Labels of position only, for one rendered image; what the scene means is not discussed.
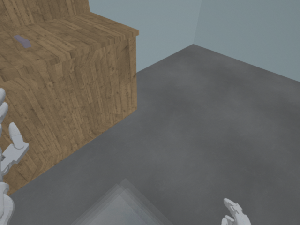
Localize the counter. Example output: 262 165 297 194
0 0 139 196

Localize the tap lever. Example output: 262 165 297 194
14 35 32 48

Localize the robot right hand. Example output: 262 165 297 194
221 198 251 225

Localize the robot left hand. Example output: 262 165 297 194
0 88 29 182

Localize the robot left forearm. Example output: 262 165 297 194
0 182 15 225

